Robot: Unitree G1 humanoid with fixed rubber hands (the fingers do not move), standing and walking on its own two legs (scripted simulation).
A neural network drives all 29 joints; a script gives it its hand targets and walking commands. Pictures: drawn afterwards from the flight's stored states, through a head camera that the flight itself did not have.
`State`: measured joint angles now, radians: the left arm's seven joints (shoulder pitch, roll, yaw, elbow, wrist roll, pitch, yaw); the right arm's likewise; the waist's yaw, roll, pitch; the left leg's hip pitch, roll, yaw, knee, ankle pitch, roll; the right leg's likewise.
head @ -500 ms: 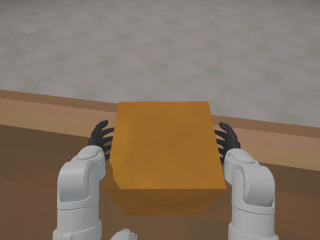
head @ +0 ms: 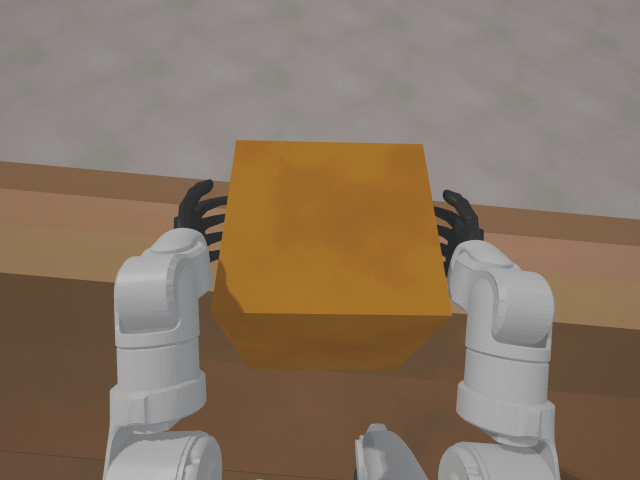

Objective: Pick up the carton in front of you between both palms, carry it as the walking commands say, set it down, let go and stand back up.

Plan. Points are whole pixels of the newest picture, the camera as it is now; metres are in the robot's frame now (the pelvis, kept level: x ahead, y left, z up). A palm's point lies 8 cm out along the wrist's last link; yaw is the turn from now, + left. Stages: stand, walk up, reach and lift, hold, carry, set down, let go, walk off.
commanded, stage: carry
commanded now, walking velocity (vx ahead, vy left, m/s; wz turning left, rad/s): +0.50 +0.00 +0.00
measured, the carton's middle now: (325, 269) +0.37 -0.02 +0.01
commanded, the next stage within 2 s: none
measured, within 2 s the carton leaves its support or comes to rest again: neither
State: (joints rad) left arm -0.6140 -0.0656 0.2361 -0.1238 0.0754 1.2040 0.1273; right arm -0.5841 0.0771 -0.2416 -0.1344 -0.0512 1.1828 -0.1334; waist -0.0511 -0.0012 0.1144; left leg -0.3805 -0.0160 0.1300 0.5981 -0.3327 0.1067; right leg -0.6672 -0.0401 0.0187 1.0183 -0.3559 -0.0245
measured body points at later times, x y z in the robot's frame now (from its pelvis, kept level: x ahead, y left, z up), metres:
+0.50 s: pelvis +0.34 -0.08 -0.19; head +0.37 -0.09 +0.26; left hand +0.69 +0.10 -0.10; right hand +0.71 -0.20 -0.11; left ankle +0.36 +0.08 -0.81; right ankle +0.33 -0.09 -0.88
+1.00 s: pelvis +0.69 -0.09 -0.34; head +0.72 -0.11 +0.11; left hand +1.06 +0.01 -0.27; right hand +1.02 -0.29 -0.27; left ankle +0.65 -0.06 -1.02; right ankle +0.78 -0.24 -0.99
